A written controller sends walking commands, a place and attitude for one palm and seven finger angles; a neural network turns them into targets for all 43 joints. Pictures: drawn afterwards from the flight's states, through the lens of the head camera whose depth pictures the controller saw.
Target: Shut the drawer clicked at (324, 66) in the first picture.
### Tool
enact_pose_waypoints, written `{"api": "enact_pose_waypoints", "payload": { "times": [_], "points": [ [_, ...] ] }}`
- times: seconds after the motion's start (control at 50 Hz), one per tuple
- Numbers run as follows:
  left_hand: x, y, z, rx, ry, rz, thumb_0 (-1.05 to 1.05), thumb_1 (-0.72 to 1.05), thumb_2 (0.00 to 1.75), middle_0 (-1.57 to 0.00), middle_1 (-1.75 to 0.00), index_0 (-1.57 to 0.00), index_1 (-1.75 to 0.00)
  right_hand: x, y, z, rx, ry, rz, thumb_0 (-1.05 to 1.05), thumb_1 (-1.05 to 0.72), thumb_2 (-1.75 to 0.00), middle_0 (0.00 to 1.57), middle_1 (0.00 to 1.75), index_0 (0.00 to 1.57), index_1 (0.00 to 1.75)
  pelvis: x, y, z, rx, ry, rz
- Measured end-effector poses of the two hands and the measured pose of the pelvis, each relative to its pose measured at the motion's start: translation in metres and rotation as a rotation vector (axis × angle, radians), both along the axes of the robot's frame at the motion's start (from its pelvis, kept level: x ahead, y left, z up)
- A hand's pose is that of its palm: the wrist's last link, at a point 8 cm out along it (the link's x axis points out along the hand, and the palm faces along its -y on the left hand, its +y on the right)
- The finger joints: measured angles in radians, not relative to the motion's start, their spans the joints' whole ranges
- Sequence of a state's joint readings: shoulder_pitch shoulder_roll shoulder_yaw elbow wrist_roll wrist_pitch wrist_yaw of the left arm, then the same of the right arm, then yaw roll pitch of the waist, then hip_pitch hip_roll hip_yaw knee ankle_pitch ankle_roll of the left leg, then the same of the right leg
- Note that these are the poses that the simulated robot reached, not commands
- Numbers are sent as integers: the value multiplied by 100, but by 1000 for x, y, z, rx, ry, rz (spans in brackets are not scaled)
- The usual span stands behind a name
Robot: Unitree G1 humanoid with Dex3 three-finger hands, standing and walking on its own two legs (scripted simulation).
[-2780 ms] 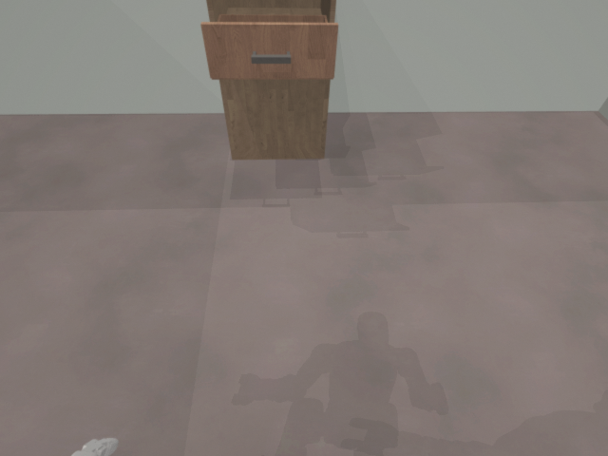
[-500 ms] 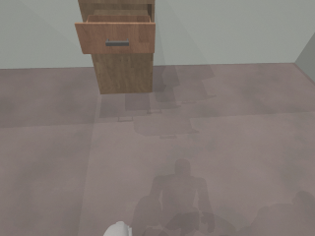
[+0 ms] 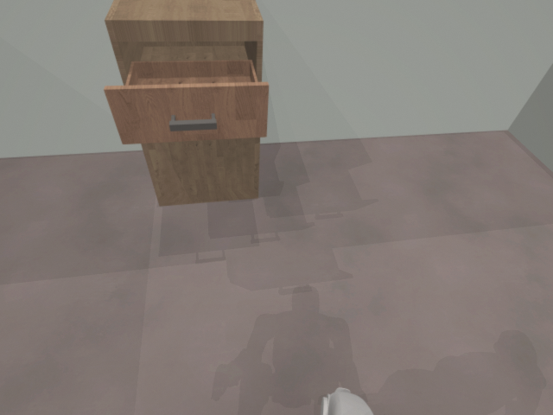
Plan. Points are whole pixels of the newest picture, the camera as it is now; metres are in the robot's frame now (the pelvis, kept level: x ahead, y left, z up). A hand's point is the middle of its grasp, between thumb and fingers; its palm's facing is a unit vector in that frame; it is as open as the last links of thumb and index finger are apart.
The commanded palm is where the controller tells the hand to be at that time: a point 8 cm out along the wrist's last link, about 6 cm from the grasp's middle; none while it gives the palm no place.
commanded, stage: walk to a spot facing it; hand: left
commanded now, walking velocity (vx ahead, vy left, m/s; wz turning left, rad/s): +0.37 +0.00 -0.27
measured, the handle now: (193, 121) +0.87 +0.29 -0.09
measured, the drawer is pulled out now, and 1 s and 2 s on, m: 0.30 0.30 0.30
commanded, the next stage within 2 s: turn to face it in 0.48 s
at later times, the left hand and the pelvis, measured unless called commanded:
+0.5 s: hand (222, 338) +0.29 +0.11 -0.17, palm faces -0.03 -0.97 -0.22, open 7.2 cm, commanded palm none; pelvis +0.22 -0.07 -0.01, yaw -3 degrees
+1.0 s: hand (206, 305) +0.36 +0.16 -0.19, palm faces +0.17 -0.97 -0.19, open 7.4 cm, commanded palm none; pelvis +0.36 -0.02 -0.01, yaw +6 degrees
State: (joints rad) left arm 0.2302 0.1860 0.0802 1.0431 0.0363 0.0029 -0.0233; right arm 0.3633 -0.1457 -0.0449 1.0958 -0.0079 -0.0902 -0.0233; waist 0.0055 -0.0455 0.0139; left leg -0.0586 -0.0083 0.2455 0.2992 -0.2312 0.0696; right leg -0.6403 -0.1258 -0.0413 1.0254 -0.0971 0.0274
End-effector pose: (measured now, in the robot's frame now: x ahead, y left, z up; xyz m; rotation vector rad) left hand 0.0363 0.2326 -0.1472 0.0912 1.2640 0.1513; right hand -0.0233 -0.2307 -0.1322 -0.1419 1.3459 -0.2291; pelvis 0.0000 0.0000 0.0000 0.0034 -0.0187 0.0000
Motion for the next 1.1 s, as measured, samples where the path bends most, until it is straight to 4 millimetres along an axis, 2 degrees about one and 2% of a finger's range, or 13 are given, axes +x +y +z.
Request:
{"api": "enact_pose_waypoints", "payload": {
  "times": [0.1,0.2,0.26,0.3,0.36,0.44,0.56,0.64,0.74,0.8,0.9,1.0,1.1],
  "points": [
    [76,-16,1,2,-13,-87,0,91,90,-20,-30,-19,-30,-18,11,-7,51,131,-91,0,-92,-89,20,30,20,30,44,-9,-3,6,-3,-34],
    [165,-48,-2,8,-52,-182,1,91,90,-20,-30,-19,-30,-25,18,-14,114,272,-177,0,-91,-89,20,30,20,30,95,-29,-13,8,3,-65],
    [215,-68,-10,18,-122,-206,1,91,90,-20,-30,-20,-30,-16,13,-23,151,349,-207,0,-91,-89,20,30,20,30,128,-48,-27,9,3,-73],
    [234,-78,-10,19,-154,-192,0,91,90,-20,-30,-20,-30,5,3,-26,159,359,-209,0,-91,-89,20,30,20,30,144,-57,-29,5,-3,-78],
    [240,-85,-5,20,-131,-166,0,91,90,-20,-30,-20,-30,62,-19,-28,136,275,-189,0,-91,-89,20,30,20,30,168,-66,-21,-4,-8,-80],
    [246,-74,6,71,-96,-122,-2,95,90,-21,-30,-20,-30,158,-48,-25,94,90,-134,0,-91,-89,20,30,19,30,198,-72,-10,-13,3,-70],
    [241,-70,5,54,-5,-68,-1,94,90,-20,-30,-20,-30,289,-73,-12,35,-104,-32,1,-93,-89,20,30,19,30,245,-69,-4,-25,4,-34],
    [232,-70,-5,15,66,-2,0,92,90,-20,-30,-20,-30,364,-72,-4,9,-161,62,1,-93,-90,19,30,19,30,277,-59,-7,-36,-4,-3],
    [222,-63,-27,-34,189,81,0,91,90,-20,-30,-20,-30,444,-49,-7,-21,-216,173,0,-92,-90,19,30,19,30,320,-38,-22,-47,-14,35],
    [229,-53,-34,-37,233,107,0,91,90,-20,-30,-20,-30,468,-33,-9,-27,-231,202,0,-92,-89,19,30,19,30,332,-30,-27,-32,-15,48],
    [269,-35,-22,-7,168,123,1,91,90,-20,-30,-20,-30,475,-13,-6,2,-186,212,0,-91,-89,20,30,20,30,346,-24,-16,-22,-6,72],
    [310,-25,-9,33,73,123,0,91,90,-20,-30,-20,-30,480,-16,-5,10,-172,196,-1,-94,-89,20,30,20,30,355,-24,-10,-16,4,97],
    [341,-29,0,68,3,113,0,91,90,-20,-30,-20,-30,477,-26,-11,35,-150,183,-1,-93,-89,20,30,20,30,362,-35,-10,-8,3,119]
  ]
}}
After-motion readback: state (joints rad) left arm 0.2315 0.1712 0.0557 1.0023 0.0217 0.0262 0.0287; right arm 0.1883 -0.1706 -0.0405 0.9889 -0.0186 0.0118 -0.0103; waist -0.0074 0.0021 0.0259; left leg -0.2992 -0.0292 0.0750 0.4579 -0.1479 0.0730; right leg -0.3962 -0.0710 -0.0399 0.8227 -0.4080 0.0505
